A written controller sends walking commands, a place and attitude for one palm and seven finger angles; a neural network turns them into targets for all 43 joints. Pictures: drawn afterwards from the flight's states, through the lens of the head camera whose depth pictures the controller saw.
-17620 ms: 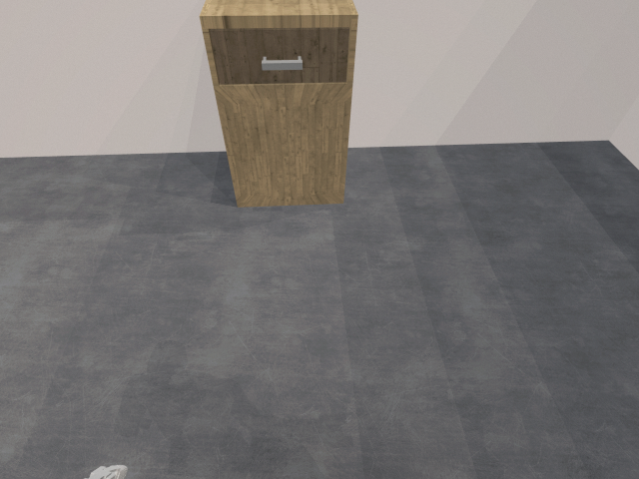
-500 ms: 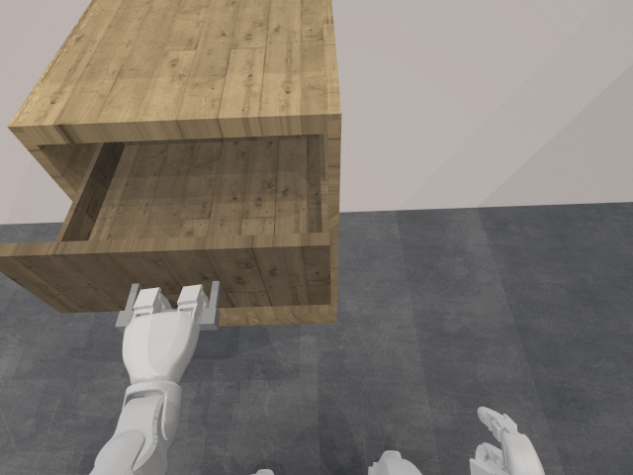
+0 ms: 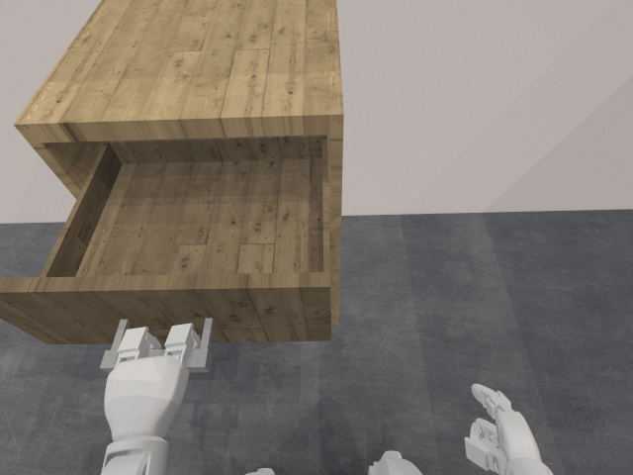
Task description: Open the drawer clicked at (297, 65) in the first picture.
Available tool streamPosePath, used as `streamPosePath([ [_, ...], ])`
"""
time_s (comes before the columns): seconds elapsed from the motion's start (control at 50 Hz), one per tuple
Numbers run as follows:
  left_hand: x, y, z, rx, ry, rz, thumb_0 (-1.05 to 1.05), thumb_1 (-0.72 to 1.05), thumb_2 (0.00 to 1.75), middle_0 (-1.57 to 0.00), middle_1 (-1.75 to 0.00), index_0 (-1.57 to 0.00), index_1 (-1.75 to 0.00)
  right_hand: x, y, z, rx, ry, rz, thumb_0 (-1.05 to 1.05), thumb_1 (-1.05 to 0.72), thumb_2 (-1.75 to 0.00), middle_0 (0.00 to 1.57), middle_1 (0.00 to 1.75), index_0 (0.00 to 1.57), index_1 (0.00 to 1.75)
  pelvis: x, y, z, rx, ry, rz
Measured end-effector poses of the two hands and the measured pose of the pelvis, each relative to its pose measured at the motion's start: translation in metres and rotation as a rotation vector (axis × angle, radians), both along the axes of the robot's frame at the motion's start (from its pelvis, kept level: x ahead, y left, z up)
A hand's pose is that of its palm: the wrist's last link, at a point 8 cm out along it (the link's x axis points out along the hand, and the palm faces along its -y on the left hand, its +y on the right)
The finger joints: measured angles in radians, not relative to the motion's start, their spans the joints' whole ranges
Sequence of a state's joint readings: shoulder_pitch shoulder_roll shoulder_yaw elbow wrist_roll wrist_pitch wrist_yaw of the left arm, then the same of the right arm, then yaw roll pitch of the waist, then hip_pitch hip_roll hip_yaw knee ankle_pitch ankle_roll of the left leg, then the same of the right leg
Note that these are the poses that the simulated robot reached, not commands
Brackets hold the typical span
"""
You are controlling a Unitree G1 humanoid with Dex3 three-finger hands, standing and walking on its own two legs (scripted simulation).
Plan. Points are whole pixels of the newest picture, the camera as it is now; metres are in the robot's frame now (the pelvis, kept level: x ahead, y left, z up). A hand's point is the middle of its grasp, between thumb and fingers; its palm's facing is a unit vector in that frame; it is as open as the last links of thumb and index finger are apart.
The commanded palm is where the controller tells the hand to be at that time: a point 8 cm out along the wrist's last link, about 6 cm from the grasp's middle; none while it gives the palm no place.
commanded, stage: pull the drawer open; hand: left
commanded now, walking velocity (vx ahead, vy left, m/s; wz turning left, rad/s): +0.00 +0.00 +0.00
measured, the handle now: (161, 344) +0.28 +0.23 -0.02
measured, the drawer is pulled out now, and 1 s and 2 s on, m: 0.26 0.30 0.30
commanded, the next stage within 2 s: open the thumb to release the handle in 0.50 s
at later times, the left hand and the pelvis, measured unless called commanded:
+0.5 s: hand (160, 429) +0.18 +0.21 -0.04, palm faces -0.04 -0.10 -0.99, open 6.0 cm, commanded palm +0.13 +0.22 +0.01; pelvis +0.00 +0.00 -0.01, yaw -1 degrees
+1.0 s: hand (152, 425) +0.19 +0.22 -0.04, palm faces -0.02 -0.08 -1.00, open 10.1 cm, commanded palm +0.16 +0.21 +0.01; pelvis -0.02 +0.00 -0.01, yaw +1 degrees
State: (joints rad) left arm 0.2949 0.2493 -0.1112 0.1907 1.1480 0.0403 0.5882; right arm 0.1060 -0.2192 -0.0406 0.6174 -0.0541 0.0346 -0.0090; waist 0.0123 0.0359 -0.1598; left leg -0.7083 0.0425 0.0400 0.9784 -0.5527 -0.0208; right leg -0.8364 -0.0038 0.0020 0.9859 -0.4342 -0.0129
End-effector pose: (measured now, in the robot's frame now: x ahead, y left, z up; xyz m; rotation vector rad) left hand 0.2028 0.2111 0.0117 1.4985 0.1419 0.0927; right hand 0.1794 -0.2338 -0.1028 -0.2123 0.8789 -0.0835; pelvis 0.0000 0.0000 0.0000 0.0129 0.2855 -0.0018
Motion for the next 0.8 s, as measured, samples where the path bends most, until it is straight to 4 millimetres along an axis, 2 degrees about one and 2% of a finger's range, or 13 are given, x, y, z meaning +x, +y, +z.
streamPosePath([
  [0.32,-0.037,-0.001,0.001,-0.018,0.008,0.005,0.02,0.69,0.75,-0.28,-1.3,-0.39,-1.3,0.017,0.008,0.0,0.017,-0.051,0.054,0.01,-0.9,-0.89,0.2,0.3,0.2,0.3,-0.001,-0.002,-0.007,0.005,-0.003,-0.005],
  [0.64,-0.038,0.002,0.0,-0.012,-0.005,-0.035,0.01,0.7,0.76,-0.27,-1.29,-0.37,-1.26,0.006,0.0,-0.01,-0.001,-0.033,0.041,0.01,-0.9,-0.89,0.21,0.3,0.2,0.3,-0.003,-0.001,-0.016,0.007,0.019,-0.013],
  [0.72,-0.035,0.007,-0.003,0.014,-0.046,0.009,0.0,0.68,0.77,-0.31,-1.3,-0.38,-1.28,0.001,-0.001,-0.02,-0.018,-0.001,0.042,0.01,-0.9,-0.89,0.2,0.3,0.2,0.3,-0.006,0.0,-0.019,0.004,0.021,0.001],
  [0.8,-0.033,0.015,-0.001,0.018,-0.046,0.088,0.0,0.59,0.75,-0.34,-1.3,-0.38,-1.3,-0.004,0.002,-0.022,-0.014,0.021,0.038,0.01,-0.9,-0.89,0.2,0.3,0.2,0.3,-0.009,0.001,-0.016,0.002,0.008,0.012],
])
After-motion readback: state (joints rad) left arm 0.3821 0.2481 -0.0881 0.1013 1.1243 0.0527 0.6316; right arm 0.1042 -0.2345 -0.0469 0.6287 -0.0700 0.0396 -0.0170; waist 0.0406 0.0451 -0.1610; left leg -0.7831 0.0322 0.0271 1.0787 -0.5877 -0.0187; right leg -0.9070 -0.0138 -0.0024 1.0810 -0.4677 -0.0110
